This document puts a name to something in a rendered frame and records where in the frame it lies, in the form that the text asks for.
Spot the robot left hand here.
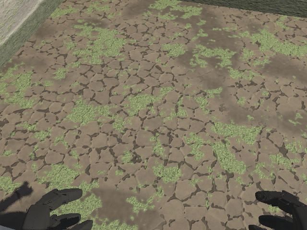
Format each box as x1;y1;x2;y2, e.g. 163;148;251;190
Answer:
20;188;93;230

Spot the robot right hand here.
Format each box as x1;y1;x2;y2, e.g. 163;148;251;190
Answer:
248;190;307;230

